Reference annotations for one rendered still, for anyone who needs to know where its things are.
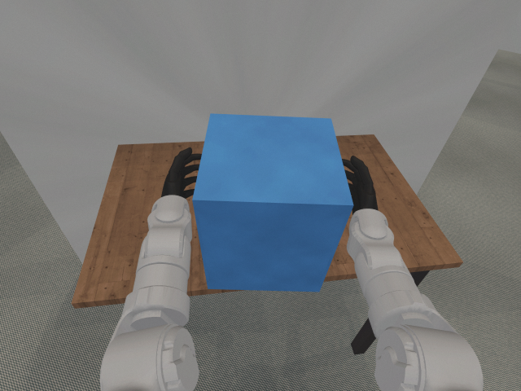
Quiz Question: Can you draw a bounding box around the carton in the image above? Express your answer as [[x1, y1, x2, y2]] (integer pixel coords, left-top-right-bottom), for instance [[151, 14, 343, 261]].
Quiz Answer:
[[192, 113, 353, 292]]

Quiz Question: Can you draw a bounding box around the robot left forearm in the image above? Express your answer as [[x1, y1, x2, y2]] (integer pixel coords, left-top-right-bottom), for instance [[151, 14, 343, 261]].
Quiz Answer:
[[100, 195, 192, 391]]

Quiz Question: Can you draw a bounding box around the table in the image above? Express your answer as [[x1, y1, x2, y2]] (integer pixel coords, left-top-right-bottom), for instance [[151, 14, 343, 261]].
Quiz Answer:
[[72, 134, 463, 355]]

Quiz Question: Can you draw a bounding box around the right robot upper arm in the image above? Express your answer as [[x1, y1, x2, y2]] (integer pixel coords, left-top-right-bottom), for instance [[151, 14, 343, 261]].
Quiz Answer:
[[374, 323, 483, 391]]

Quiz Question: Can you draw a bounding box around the right robot hand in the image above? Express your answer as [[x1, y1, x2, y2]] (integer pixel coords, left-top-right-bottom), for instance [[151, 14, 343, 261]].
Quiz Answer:
[[342, 156, 379, 215]]

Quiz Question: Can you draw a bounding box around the left robot hand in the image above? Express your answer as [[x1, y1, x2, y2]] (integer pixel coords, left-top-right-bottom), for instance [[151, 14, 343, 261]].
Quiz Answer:
[[161, 147, 202, 199]]

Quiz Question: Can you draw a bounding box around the robot right forearm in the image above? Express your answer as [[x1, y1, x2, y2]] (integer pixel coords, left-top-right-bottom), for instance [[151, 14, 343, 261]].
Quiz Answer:
[[347, 209, 484, 387]]

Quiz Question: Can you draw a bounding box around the left robot upper arm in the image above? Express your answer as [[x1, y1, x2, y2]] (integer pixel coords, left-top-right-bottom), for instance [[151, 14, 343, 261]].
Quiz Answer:
[[101, 323, 199, 391]]

